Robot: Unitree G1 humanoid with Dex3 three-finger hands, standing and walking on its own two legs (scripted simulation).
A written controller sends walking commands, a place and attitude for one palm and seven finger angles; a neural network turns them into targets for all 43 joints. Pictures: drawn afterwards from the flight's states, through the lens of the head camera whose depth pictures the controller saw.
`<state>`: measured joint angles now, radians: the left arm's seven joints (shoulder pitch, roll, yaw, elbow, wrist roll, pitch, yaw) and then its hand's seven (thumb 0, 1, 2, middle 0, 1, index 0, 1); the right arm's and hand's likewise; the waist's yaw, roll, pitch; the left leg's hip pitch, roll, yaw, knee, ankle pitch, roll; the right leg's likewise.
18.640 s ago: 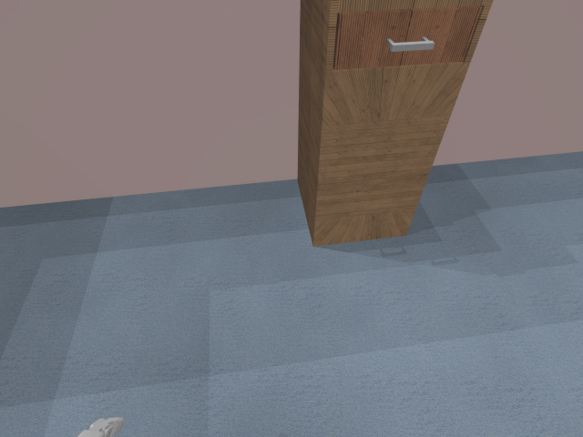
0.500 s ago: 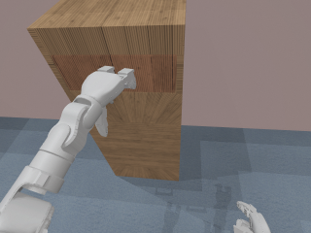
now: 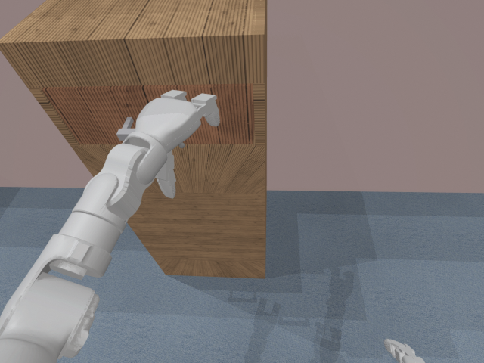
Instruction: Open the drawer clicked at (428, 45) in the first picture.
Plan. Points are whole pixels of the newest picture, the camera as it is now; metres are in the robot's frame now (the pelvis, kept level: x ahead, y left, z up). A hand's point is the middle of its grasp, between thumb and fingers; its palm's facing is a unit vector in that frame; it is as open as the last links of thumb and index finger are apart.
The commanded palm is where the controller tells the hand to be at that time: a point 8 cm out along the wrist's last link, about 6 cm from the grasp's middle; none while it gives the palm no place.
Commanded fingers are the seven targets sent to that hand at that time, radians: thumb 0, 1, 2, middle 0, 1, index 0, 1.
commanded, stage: move the hooked fingers above the handle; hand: left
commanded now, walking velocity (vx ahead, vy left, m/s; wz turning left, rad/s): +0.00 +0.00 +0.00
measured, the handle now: (150, 128) +0.51 +0.21 +0.10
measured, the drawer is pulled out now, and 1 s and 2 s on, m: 0.00 0.00 0.00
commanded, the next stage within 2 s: none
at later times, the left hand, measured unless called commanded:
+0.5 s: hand (118, 155) +0.41 +0.23 +0.13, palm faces -0.14 +0.04 -0.99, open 13.8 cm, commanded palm +0.43 +0.21 +0.21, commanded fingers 0.00 -0.50 0.30 -0.30 -1.20 -0.30 -1.20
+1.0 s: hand (142, 118) +0.46 +0.19 +0.17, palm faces +0.00 +0.01 -1.00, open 13.6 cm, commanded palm +0.43 +0.22 +0.21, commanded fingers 0.00 -0.50 0.30 -0.30 -1.20 -0.30 -1.20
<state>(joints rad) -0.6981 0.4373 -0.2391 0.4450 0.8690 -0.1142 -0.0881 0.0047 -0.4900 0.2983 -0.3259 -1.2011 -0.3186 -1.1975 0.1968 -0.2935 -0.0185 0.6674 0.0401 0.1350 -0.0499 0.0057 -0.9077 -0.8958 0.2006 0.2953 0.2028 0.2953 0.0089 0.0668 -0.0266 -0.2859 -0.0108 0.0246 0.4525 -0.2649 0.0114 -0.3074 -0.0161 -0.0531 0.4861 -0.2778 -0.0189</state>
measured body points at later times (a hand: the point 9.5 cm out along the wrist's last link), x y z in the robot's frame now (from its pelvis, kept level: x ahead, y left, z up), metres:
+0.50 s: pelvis -0.02 -0.01 +0.00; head +0.02 -0.03 +0.45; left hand +0.41 +0.23 +0.19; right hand +0.09 -0.28 -0.13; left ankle -0.03 +0.11 -0.74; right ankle -0.02 -0.11 -0.74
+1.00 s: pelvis -0.03 +0.01 +0.00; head +0.00 -0.02 +0.45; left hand +0.45 +0.19 +0.22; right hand +0.05 -0.23 -0.14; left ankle -0.03 +0.11 -0.74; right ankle -0.02 -0.11 -0.74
